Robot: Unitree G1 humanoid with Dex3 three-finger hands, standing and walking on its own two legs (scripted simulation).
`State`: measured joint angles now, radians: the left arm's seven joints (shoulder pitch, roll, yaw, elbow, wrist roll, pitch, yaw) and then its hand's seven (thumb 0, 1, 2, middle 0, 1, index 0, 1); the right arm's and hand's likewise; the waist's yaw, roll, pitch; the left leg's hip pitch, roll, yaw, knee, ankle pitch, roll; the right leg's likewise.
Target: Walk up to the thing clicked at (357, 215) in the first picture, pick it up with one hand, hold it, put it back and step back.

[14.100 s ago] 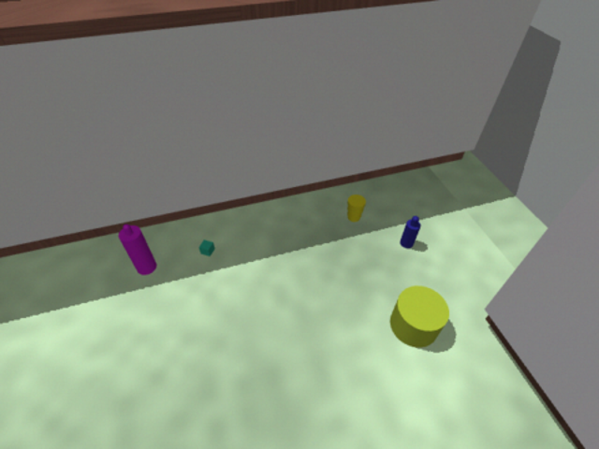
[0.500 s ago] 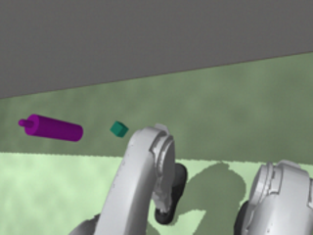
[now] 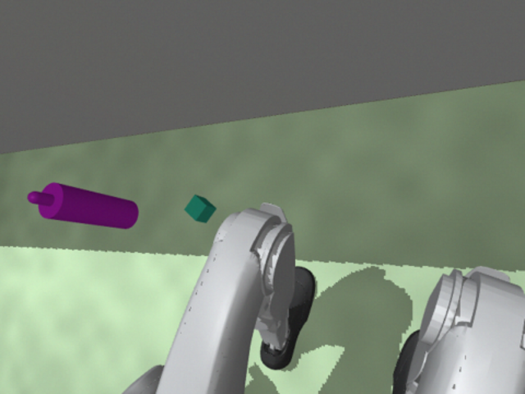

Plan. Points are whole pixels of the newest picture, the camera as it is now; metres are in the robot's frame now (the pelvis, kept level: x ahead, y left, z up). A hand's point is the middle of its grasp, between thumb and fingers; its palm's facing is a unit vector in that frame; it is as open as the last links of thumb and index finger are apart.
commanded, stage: close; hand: right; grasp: from above
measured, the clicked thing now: out of the picture +0.44 -0.31 -0.25
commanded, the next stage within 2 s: settle in 0.90 s
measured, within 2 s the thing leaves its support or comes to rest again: leaves its support in 1.40 s
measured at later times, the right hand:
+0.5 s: hand out of the picture +0.43 -0.31 -0.22, palm faces -0.45 +0.11 -0.89, open 13.2 cm
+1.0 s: hand out of the picture +0.43 -0.31 -0.21, palm faces -0.43 +0.12 -0.89, open 11.0 cm
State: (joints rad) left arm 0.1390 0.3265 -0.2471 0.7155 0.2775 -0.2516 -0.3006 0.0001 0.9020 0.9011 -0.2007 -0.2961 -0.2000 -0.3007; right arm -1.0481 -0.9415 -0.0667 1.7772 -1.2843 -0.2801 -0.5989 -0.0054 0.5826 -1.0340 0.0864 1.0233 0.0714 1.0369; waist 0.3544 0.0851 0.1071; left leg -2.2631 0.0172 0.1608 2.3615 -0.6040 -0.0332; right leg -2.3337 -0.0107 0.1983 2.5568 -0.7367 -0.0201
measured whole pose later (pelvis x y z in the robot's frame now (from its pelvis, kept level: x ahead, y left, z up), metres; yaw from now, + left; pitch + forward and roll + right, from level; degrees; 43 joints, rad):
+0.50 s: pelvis +0.00 +0.00 +0.00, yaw +0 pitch +28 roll +12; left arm 0.12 0.35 -0.23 0.70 0.27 -0.28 -0.31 0.00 0.90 0.90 -0.20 -0.30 -0.20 -0.30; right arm -1.06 -0.92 -0.09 1.81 -1.33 -0.25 -0.65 -0.02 0.47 -1.03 0.17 1.09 0.18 1.08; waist 0.36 0.08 0.11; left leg -2.27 0.01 0.15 2.35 -0.59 -0.04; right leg -2.34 -0.02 0.19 2.55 -0.72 -0.02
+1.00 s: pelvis +0.00 +0.00 +0.00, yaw +0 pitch +28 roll +13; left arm 0.13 0.33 -0.23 0.70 0.28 -0.27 -0.30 0.00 0.91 0.90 -0.20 -0.30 -0.20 -0.30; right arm -1.04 -0.90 -0.06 1.81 -1.33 -0.28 -0.67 0.01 0.22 -1.01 0.38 1.10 0.38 1.07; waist 0.35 0.08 0.08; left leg -2.26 0.01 0.15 2.35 -0.59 -0.04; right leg -2.33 -0.01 0.19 2.55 -0.73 -0.03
